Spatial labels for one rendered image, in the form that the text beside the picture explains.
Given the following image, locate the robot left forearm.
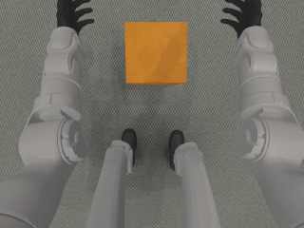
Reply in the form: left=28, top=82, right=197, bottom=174
left=18, top=27, right=85, bottom=159

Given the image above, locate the right robot upper arm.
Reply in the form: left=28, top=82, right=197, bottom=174
left=233, top=116, right=304, bottom=228

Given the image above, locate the left robot upper arm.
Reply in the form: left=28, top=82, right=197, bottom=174
left=0, top=118, right=89, bottom=228

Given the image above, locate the robot right forearm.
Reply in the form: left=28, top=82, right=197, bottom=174
left=234, top=26, right=301, bottom=126

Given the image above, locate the robot left hand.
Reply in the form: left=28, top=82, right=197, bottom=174
left=56, top=0, right=95, bottom=36

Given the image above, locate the right robot shin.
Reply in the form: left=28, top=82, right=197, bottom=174
left=173, top=142, right=204, bottom=165

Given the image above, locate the robot right thigh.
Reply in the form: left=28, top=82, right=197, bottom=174
left=175, top=147, right=222, bottom=228

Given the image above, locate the robot right hand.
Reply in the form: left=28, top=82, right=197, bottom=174
left=220, top=0, right=262, bottom=38

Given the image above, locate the carton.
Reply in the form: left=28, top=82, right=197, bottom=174
left=124, top=22, right=188, bottom=86

